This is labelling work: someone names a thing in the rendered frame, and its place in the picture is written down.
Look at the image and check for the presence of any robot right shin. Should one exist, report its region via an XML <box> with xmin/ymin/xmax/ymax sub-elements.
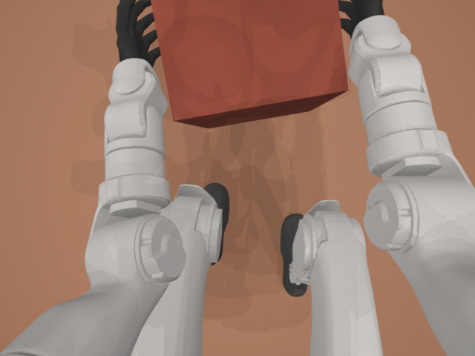
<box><xmin>289</xmin><ymin>200</ymin><xmax>366</xmax><ymax>286</ymax></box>

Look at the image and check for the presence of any robot left hand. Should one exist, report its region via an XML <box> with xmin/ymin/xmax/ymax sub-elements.
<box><xmin>116</xmin><ymin>0</ymin><xmax>161</xmax><ymax>68</ymax></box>

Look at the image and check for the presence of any robot right hand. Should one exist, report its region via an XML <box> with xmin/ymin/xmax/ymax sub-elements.
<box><xmin>338</xmin><ymin>0</ymin><xmax>384</xmax><ymax>39</ymax></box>

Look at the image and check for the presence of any left robot foot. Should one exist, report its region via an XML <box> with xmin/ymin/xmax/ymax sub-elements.
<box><xmin>204</xmin><ymin>183</ymin><xmax>229</xmax><ymax>266</ymax></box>

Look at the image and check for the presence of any carton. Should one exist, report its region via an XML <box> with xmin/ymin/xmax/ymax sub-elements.
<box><xmin>151</xmin><ymin>0</ymin><xmax>348</xmax><ymax>128</ymax></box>

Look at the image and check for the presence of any robot left upper arm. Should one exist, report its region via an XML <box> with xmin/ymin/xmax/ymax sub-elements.
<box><xmin>0</xmin><ymin>214</ymin><xmax>186</xmax><ymax>356</ymax></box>

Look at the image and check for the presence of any right robot forearm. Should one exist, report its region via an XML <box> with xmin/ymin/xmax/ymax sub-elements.
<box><xmin>348</xmin><ymin>15</ymin><xmax>475</xmax><ymax>190</ymax></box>

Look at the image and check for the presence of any robot right upper arm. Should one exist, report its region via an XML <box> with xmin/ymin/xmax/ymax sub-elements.
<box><xmin>363</xmin><ymin>176</ymin><xmax>475</xmax><ymax>356</ymax></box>

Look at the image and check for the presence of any left robot forearm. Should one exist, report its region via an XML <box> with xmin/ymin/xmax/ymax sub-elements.
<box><xmin>88</xmin><ymin>58</ymin><xmax>171</xmax><ymax>241</ymax></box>

